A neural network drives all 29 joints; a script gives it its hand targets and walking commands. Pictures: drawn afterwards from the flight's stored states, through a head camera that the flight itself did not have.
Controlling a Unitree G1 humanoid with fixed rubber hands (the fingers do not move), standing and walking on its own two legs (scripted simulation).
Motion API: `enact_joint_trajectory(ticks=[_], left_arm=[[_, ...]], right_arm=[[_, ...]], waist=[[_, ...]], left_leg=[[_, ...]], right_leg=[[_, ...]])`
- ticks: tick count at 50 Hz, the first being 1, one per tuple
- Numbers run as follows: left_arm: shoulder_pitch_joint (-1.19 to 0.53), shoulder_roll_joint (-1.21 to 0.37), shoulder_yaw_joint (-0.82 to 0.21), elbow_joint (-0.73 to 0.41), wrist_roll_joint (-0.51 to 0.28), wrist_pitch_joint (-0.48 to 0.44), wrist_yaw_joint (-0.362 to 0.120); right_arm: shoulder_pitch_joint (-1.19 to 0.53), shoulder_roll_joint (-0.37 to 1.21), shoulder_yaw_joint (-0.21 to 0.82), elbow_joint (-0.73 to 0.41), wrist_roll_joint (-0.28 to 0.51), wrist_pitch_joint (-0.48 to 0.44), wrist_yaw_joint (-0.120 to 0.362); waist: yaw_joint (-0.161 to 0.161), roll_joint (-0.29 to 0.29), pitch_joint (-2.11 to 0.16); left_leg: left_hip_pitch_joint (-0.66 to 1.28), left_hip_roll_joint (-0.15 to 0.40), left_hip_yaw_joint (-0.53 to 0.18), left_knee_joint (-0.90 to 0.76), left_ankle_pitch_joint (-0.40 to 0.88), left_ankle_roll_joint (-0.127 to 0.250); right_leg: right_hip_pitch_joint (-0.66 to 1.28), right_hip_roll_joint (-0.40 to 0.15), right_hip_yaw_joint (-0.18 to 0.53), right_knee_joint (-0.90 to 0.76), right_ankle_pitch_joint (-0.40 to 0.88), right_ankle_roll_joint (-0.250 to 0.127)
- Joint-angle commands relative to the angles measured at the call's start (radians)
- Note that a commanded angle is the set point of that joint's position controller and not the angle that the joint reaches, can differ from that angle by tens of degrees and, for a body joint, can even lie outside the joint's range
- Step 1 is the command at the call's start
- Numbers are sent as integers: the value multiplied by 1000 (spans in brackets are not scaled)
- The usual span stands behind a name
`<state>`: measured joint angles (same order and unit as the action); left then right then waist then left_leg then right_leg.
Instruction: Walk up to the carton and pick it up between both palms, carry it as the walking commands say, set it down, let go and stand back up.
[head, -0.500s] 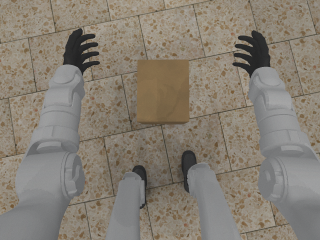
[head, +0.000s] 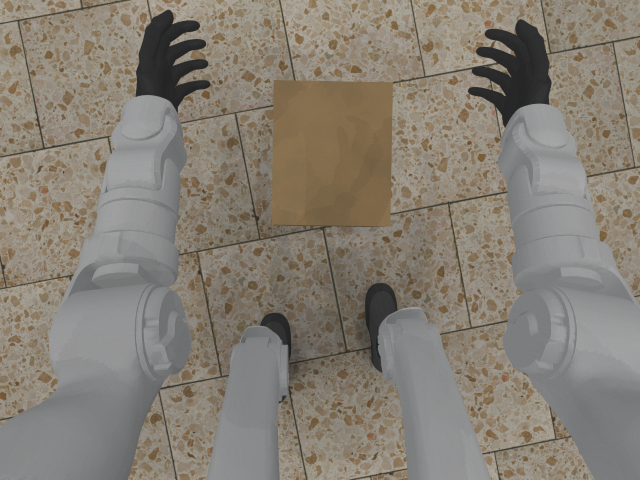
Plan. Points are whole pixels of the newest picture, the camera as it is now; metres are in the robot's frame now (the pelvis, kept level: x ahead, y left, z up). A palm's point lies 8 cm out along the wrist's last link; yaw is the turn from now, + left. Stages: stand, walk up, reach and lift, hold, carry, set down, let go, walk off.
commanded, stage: reach and lift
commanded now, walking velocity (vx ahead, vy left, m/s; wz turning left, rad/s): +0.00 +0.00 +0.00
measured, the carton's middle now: (329, 164) +0.50 -0.04 -0.50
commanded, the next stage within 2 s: none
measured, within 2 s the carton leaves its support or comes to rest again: neither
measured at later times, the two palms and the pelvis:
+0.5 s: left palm (209, 134) +0.53 +0.15 -0.28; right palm (460, 136) +0.49 -0.22 -0.29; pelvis -0.03 +0.00 -0.15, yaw +0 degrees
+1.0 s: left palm (232, 156) +0.52 +0.14 -0.42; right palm (428, 159) +0.48 -0.21 -0.42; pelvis -0.04 +0.00 -0.24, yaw +1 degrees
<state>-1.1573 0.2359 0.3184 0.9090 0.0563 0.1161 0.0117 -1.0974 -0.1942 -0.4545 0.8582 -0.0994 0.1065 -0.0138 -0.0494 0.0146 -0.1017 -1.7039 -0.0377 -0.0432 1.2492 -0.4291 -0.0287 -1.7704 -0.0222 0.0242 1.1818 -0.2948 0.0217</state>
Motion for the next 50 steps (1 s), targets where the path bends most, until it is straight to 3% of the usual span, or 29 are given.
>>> enact_joint_trajectory(ticks=[1, 8, 14, 24, 46, 50], left_arm=[[-258, 101, -24, -99, -22, -10, 18], [-316, 132, -95, -135, -76, 14, 60], [-367, 165, -133, -143, -112, 31, 82], [-451, 192, -170, -19, -159, 15, 90], [-597, 252, -250, 120, -239, -61, 92], [-637, 258, -277, 137, -249, -67, 96]], right_arm=[[-236, -114, 18, -77, 19, -17, -7], [-292, -167, 51, -92, 69, -8, -39], [-350, -197, 88, -92, 114, 5, -64], [-440, -211, 140, 35, 171, -9, -92], [-597, -266, 252, 182, 274, -78, -106], [-630, -305, 241, 206, 295, -96, -99]], waist=[[-13, 27, -938], [-24, 47, -1089], [-16, 34, -1083], [-23, 24, -943], [-26, 6, -816], [-40, 54, -756]], left_leg=[[246, -61, 80, 3, 272, -40], [235, -64, 93, 186, 260, -48], [142, -57, 107, 292, 187, -43], [-30, -42, 103, 441, 55, -30], [-146, -15, 82, 728, 80, -29], [-114, -10, 69, 759, 92, -29]], right_leg=[[637, 78, -68, 122, 345, 19], [557, 85, -95, 299, 318, 21], [503, 79, -99, 412, 265, 22], [393, 60, -82, 558, 154, 17], [332, 35, -48, 842, 209, 25], [238, 33, -55, 870, 188, 20]])
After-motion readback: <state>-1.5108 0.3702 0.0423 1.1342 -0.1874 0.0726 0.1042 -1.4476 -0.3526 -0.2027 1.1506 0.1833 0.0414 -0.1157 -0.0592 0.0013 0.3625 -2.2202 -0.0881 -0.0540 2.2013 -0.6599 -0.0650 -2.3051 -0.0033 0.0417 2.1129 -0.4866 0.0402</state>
